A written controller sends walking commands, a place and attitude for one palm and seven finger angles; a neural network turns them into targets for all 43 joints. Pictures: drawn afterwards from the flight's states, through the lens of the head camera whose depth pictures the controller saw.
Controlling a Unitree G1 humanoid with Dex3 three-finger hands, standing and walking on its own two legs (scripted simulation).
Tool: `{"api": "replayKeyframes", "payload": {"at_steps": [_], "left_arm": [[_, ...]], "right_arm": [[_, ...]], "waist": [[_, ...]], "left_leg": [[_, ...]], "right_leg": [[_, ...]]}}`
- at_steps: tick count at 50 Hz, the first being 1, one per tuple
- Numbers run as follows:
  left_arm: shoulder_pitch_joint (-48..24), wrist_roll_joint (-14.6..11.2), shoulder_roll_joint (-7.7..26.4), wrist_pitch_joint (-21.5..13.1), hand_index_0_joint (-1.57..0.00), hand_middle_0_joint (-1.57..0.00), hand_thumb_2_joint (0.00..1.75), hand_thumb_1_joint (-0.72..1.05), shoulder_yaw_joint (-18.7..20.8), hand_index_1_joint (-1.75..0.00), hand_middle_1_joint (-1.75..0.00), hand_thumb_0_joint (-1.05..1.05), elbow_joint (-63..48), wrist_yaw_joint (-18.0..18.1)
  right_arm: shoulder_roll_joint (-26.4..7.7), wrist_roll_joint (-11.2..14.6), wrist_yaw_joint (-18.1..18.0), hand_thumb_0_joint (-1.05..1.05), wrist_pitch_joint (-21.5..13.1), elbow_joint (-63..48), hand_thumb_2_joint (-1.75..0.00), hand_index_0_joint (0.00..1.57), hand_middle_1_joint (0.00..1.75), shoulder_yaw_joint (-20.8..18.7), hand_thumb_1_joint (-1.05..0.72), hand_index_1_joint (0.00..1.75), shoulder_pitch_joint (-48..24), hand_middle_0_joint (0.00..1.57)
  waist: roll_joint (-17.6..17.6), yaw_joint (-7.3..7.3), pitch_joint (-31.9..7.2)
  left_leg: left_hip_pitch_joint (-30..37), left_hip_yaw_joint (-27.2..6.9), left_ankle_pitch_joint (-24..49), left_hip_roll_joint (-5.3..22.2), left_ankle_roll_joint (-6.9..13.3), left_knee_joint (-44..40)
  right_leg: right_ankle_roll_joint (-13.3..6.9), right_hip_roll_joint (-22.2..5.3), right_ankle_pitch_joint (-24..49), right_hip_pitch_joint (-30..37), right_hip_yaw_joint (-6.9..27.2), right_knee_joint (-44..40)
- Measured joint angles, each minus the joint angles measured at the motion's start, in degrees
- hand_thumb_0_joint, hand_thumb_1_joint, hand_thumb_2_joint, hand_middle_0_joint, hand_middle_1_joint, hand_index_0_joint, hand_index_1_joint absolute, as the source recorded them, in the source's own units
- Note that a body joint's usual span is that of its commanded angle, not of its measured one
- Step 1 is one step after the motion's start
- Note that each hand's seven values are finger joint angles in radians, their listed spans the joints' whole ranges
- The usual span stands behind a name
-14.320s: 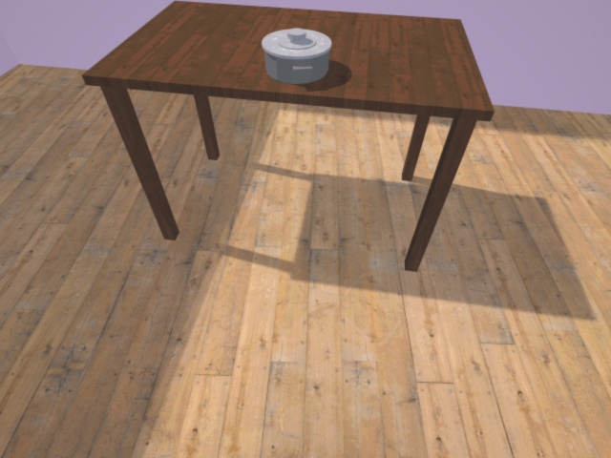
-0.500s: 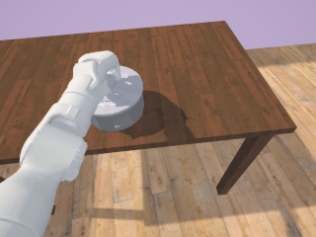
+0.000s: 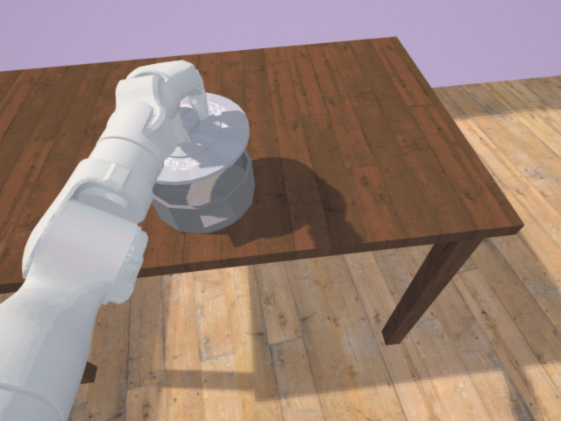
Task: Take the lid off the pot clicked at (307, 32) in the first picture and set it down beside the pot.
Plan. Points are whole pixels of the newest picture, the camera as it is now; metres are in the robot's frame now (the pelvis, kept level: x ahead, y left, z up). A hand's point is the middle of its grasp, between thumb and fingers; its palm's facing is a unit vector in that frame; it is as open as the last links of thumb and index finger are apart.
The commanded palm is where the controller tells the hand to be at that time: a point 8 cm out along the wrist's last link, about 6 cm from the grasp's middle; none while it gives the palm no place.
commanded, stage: lift the lid straight up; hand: left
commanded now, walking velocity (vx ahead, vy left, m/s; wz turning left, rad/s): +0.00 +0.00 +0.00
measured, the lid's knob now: (182, 122) +0.52 +0.11 +0.15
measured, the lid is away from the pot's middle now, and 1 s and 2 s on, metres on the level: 0.00 0.01 0.13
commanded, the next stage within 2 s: move the lid sideways beside the pot in 0.96 s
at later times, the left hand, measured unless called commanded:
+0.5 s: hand (163, 95) +0.50 +0.12 +0.21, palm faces -0.31 -0.07 -0.95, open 8.2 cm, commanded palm +0.50 +0.12 +0.29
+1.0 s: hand (158, 78) +0.49 +0.11 +0.24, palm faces -0.29 -0.09 -0.95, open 8.2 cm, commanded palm +0.50 +0.12 +0.31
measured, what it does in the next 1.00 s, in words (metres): stands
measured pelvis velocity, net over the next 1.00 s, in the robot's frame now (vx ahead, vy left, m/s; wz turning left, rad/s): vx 0.00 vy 0.00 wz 0.01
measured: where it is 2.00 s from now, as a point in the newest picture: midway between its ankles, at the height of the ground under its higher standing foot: outside the picture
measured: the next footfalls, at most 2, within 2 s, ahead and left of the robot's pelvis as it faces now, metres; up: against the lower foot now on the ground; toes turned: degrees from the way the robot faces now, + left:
none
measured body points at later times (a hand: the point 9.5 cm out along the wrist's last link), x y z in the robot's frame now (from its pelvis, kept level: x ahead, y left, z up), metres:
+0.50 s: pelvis +0.00 +0.00 +0.00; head +0.04 -0.02 +0.45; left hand +0.51 +0.12 +0.26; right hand +0.04 -0.26 -0.13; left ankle -0.02 +0.10 -0.74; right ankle -0.02 -0.13 -0.74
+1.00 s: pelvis +0.00 +0.00 +0.00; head +0.03 -0.02 +0.45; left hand +0.50 +0.12 +0.30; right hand +0.06 -0.26 -0.13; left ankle -0.02 +0.10 -0.74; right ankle -0.02 -0.13 -0.74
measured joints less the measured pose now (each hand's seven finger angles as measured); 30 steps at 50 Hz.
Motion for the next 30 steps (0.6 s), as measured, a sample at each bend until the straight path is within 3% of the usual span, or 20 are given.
{"api": "replayKeyframes", "payload": {"at_steps": [13, 30], "left_arm": [[-4.3, 1.2, 0.9, 1.0, -0.61, -0.60, 0.79, 0.18, 1.3, -0.94, -0.95, 0.00, 2.7, -2.0], [-8.4, 1.3, 1.3, 2.3, -0.61, -0.59, 0.79, 0.18, -0.9, -0.94, -0.95, 0.00, 2.7, -4.9]], "right_arm": [[0.1, -0.3, -0.3, 0.00, -0.8, -0.7, -0.90, 0.20, 0.30, 0.4, -0.90, 0.30, -0.3, 0.20], [-0.2, -0.3, 0.2, 0.00, -1.2, -0.2, -0.90, 0.20, 0.30, 0.3, -0.90, 0.30, 0.4, 0.20]], "waist": [[-0.1, -0.60, -0.2], [-0.3, -0.19, -0.1]], "left_leg": [[-0.2, 0.3, 0.4, -0.2, 0.2, -0.6], [0.1, -0.2, 0.7, -0.5, 0.4, -1.1]], "right_leg": [[0.2, -0.2, 0.5, -0.3, 0.3, -0.5], [0.4, -0.5, 0.6, 0.2, -0.1, -1.2]]}}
